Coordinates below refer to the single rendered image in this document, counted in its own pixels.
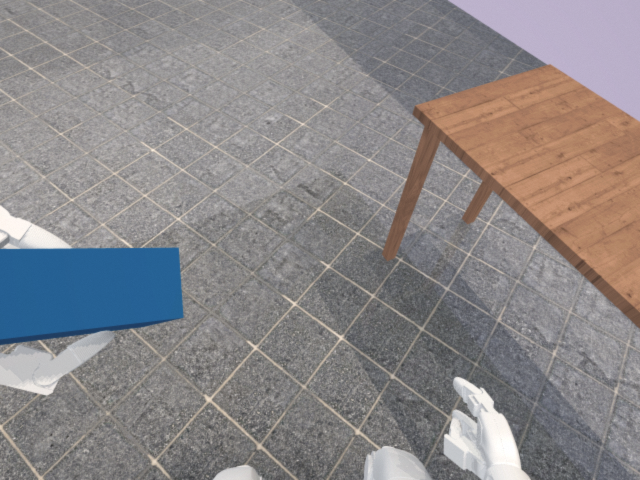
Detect robot right thigh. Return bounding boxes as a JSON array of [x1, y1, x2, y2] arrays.
[[364, 448, 433, 480]]

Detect robot right hand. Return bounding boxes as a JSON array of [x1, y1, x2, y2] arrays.
[[444, 377, 522, 480]]

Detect sponge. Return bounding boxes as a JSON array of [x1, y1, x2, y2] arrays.
[[0, 248, 184, 345]]

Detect robot left hand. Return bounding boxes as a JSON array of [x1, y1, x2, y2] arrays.
[[0, 205, 116, 396]]

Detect table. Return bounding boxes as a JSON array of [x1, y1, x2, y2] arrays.
[[382, 64, 640, 328]]

